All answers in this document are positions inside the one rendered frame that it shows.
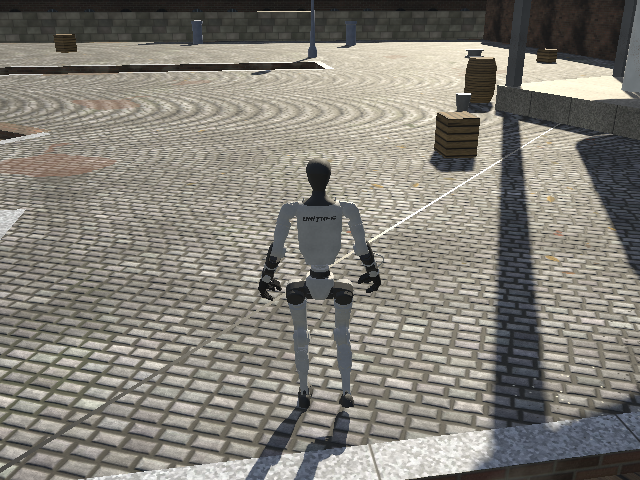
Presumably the robot left forearm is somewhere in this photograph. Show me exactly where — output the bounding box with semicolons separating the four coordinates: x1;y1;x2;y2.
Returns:
261;242;281;283

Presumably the right robot thigh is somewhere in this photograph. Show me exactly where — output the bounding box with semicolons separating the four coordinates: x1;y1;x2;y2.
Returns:
333;279;354;344

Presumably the right robot hand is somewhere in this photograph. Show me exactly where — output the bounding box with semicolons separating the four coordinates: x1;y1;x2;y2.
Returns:
358;273;381;293

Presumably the left robot upper arm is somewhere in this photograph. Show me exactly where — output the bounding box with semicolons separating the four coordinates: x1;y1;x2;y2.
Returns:
270;201;299;258

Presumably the right robot upper arm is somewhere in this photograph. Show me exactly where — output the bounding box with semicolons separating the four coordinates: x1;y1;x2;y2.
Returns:
340;201;369;256

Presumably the left robot hand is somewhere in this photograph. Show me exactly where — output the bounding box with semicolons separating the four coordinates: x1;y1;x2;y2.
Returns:
258;279;282;301

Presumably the robot right forearm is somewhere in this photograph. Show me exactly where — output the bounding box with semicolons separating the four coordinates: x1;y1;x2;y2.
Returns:
359;240;379;277

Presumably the robot right shin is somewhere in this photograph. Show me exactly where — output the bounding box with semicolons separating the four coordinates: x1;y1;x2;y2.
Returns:
337;327;352;396

